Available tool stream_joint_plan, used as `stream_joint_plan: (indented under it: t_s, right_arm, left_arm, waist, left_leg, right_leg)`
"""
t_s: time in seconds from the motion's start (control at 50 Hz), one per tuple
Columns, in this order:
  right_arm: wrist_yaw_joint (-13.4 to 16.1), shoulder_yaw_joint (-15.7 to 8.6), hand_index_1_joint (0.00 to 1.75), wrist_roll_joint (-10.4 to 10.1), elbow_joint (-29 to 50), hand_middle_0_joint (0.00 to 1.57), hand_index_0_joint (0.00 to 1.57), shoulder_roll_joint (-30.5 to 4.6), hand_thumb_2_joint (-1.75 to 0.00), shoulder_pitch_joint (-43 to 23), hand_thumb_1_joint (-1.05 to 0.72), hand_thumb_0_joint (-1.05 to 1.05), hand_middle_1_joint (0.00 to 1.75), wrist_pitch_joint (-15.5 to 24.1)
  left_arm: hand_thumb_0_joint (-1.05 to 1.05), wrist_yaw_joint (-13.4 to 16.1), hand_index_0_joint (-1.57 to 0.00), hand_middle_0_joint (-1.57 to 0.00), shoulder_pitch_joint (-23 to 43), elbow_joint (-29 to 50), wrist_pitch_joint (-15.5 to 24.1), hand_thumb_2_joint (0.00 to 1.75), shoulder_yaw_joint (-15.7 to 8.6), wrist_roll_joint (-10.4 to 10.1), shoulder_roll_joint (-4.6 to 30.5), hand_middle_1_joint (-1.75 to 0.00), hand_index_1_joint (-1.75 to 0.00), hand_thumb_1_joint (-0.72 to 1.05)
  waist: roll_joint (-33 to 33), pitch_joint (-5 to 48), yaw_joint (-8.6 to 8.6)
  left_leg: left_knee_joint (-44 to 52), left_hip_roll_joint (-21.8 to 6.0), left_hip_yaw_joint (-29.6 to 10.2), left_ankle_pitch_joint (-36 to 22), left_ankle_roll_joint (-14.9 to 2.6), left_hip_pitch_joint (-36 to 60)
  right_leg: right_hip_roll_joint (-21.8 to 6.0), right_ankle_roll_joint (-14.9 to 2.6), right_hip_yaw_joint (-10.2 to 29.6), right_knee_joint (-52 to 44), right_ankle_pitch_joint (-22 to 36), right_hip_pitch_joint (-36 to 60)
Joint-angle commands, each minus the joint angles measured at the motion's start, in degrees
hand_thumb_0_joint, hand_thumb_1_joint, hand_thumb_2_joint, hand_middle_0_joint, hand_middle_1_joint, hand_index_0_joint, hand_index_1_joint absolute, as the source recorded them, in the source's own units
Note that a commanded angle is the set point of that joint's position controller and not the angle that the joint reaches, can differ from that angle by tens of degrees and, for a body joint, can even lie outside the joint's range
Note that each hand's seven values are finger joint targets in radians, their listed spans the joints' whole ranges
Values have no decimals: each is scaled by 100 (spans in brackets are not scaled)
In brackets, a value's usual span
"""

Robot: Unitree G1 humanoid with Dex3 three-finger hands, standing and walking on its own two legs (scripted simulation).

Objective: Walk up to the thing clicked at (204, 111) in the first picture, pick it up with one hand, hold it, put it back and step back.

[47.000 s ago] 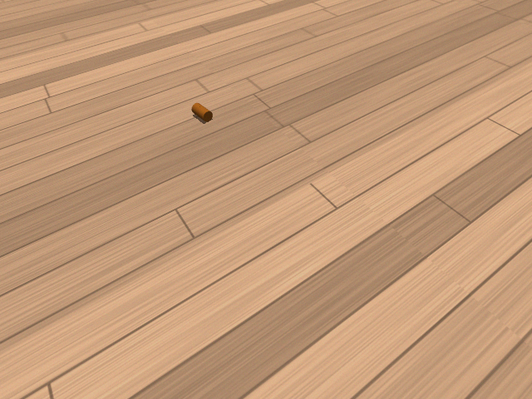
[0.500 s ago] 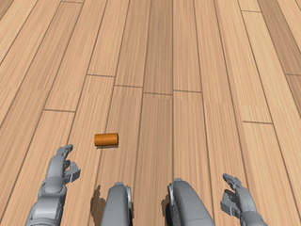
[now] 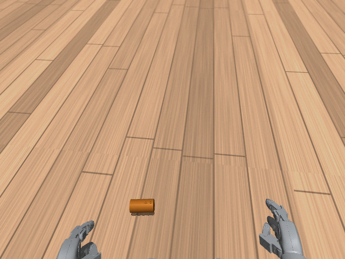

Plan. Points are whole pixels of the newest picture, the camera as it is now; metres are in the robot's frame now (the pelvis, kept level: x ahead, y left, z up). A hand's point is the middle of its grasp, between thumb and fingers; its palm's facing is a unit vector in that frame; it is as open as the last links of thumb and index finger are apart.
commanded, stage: home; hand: left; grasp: from above
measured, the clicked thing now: (142, 205) +0.51 +0.18 -0.68
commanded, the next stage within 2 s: stand in 1.96 s
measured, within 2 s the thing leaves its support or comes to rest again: neither
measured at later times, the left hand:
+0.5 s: hand (102, 253) +0.17 +0.18 -0.05, palm faces +0.05 -0.98 -0.22, open 7.4 cm
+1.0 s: hand (102, 255) +0.16 +0.18 -0.05, palm faces +0.05 -0.98 -0.22, open 7.4 cm
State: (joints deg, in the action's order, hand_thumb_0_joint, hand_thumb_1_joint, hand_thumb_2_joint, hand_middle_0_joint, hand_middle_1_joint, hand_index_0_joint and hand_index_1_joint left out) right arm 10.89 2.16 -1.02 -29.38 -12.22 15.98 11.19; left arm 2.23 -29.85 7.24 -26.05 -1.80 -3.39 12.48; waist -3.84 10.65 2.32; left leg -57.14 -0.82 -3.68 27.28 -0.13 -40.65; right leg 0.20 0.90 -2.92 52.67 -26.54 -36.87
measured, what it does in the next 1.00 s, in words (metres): stands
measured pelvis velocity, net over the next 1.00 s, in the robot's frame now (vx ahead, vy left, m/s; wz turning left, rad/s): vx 0.00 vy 0.00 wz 0.00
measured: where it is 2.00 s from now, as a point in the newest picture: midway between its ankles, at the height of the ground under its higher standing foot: outside the picture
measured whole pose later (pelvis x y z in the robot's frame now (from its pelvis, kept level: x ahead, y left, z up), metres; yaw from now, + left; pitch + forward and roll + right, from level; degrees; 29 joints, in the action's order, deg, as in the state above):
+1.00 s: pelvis +0.00 +0.00 +0.00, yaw +0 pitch +10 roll -3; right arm 10.5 1.6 -0.2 -30.8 -12.6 16.3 13.6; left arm 1.0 -28.5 6.7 -26.0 -1.8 -2.8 12.9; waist -3.1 9.4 1.9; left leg -57.6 -1.0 -3.6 27.9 0.3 -39.9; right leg 0.3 0.6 -2.8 53.8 -27.4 -36.5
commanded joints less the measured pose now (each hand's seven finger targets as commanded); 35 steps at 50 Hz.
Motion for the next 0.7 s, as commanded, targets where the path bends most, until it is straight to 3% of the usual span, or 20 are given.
stream_joint_plan:
  t_s: [0.0, 0.12, 0.3, 0.32, 0.38, 0.68]
  right_arm:
    - [75, -296, 30, 30, 866, 20, 20, -695, -90, -322, -90, 0, 30, 424]
    - [47, -337, 30, 90, 767, 20, 20, -736, -90, -286, -90, 0, 30, 541]
    - [9, -323, 30, 73, 773, 20, 20, -775, -90, -350, -90, 0, 30, 535]
    - [5, -312, 30, 77, 758, 20, 20, -747, -90, -343, -90, 0, 30, 537]
    - [8, -326, 30, 72, 776, 20, 20, -756, -90, -330, -90, 0, 30, 537]
    - [29, -330, 30, 60, 786, 20, 20, -760, -90, -316, -90, 0, 30, 556]
  left_arm:
    - [0, -45, -20, -20, 276, 1076, 287, 90, -302, 64, 589, -30, -30, 90]
    - [0, -92, -20, -20, 278, 1049, 357, 90, -356, 95, 627, -30, -30, 90]
    - [0, -42, -20, -20, 246, 1078, 327, 90, -364, 116, 670, -30, -30, 90]
    - [0, -53, -20, -20, 186, 999, 312, 90, -284, 110, 589, -30, -30, 90]
    - [0, -41, -20, -20, 155, 1050, 301, 90, -352, 95, 629, -30, -30, 90]
    - [0, -58, -20, -20, 280, 1056, 289, 90, -357, 75, 642, -30, -30, 90]
  waist:
    - [231, 123, 133]
    - [39, 429, 72]
    - [60, 343, -21]
    - [39, 323, 12]
    - [92, 397, -43]
    - [193, 254, 17]
  left_leg:
    - [962, 98, 68, -1045, -109, 683]
    - [861, 86, 47, -1566, -50, 899]
    - [932, 92, 35, -1405, -48, 843]
    - [926, 81, 15, -1496, -38, 838]
    - [876, 88, 37, -1588, -46, 821]
    - [871, 85, 88, -1188, -84, 732]
  right_leg:
    - [172, -102, -121, -842, 904, 91]
    - [154, -113, -114, -664, 1329, 274]
    - [161, -123, -113, -707, 1211, 344]
    - [163, -127, -119, -685, 1273, 317]
    - [157, -119, -117, -664, 1357, 383]
    - [138, -75, -62, -770, 1087, 241]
